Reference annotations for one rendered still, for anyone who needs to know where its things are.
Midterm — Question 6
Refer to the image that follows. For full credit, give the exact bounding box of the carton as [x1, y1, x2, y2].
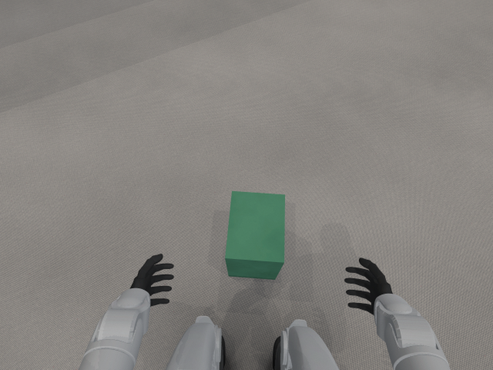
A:
[225, 191, 285, 280]

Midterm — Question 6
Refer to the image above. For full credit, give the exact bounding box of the left robot hand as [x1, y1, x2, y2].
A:
[130, 254, 174, 307]

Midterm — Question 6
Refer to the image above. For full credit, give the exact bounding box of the right robot thigh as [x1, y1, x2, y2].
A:
[280, 326, 340, 370]

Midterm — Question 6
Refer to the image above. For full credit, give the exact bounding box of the right robot shin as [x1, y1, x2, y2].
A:
[280, 319, 307, 370]

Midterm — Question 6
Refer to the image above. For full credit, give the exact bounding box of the right robot hand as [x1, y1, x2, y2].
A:
[344, 257, 393, 315]

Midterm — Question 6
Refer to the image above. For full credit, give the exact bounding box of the robot right forearm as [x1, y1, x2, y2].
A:
[374, 294, 450, 370]

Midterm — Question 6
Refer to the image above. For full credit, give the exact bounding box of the robot left forearm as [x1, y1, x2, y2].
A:
[79, 288, 150, 370]

